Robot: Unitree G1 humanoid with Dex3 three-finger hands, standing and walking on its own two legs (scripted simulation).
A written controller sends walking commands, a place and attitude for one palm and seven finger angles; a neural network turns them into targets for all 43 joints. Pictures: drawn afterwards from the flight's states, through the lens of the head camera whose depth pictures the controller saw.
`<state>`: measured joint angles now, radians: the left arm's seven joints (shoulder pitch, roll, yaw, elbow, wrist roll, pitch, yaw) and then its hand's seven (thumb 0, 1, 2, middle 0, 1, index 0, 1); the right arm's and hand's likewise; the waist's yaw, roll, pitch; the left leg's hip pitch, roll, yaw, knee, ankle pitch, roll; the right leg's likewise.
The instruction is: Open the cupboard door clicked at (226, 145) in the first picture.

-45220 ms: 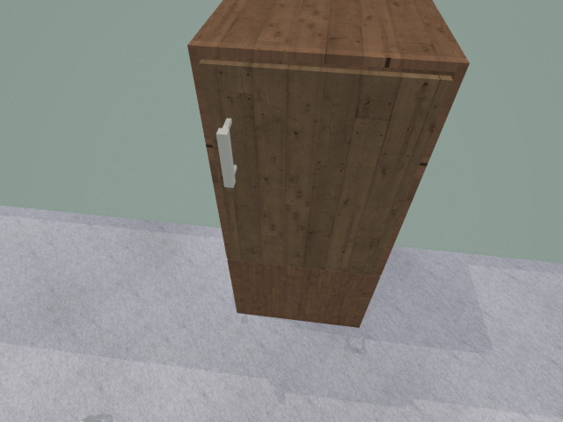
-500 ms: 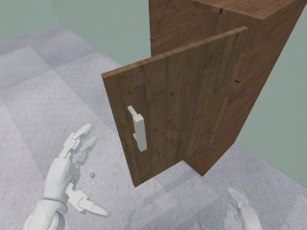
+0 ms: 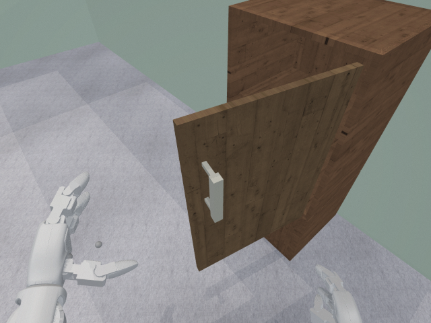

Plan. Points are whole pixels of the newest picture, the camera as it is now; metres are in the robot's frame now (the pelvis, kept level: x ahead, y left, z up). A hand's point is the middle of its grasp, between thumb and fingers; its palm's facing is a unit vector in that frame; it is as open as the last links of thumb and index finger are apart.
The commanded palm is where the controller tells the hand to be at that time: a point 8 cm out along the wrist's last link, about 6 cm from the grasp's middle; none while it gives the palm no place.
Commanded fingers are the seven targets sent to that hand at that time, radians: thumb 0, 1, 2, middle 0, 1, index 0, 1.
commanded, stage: draw the hand back to the body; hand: left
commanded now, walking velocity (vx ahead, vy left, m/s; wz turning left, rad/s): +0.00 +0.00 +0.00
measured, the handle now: (211, 192) +0.36 +0.06 +0.05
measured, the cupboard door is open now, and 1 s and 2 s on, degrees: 78 78 78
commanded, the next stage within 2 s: step back with the hand held close in 0.82 s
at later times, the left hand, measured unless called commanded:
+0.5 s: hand (49, 217) +0.20 +0.26 +0.17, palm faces +0.45 -0.79 -0.42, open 8.5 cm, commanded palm +0.15 +0.30 +0.17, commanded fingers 0.00 0.90 0.90 -0.20 -0.30 -0.20 -0.30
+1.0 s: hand (55, 221) +0.20 +0.25 +0.17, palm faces +0.45 -0.79 -0.42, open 7.4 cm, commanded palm +0.15 +0.28 +0.18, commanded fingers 0.00 0.90 0.90 -0.20 -0.30 -0.20 -0.30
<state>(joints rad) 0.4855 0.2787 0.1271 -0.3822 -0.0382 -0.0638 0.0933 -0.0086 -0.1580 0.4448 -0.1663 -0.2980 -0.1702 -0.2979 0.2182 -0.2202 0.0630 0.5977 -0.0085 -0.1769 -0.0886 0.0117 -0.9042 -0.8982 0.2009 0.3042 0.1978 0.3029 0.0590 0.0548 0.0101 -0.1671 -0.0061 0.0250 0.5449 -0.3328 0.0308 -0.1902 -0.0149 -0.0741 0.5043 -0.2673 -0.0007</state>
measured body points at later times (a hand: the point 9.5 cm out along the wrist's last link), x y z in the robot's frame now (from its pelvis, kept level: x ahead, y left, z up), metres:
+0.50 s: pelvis +0.01 +0.00 +0.01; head +0.00 -0.02 +0.46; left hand +0.17 +0.30 +0.19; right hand +0.21 -0.22 -0.07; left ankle -0.02 +0.09 -0.73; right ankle +0.00 -0.12 -0.73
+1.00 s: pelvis +0.00 -0.01 +0.01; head -0.01 -0.03 +0.46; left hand +0.17 +0.29 +0.19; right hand +0.19 -0.23 -0.08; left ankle -0.02 +0.09 -0.73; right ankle +0.00 -0.12 -0.73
